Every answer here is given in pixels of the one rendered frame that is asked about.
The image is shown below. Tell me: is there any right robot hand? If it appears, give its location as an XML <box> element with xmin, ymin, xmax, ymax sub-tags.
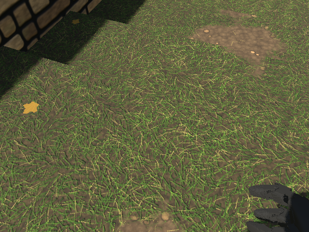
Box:
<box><xmin>246</xmin><ymin>183</ymin><xmax>309</xmax><ymax>232</ymax></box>

